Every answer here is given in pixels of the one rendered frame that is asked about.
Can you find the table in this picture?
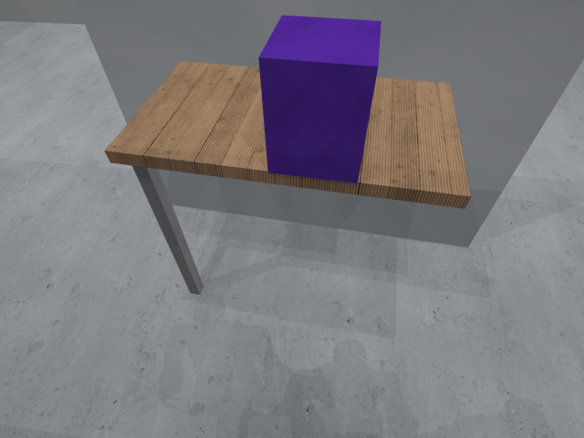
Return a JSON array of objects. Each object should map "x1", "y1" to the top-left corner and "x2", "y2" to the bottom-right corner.
[{"x1": 105, "y1": 61, "x2": 471, "y2": 295}]

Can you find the carton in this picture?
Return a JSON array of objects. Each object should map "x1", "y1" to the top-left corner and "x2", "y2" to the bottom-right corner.
[{"x1": 259, "y1": 16, "x2": 381, "y2": 183}]

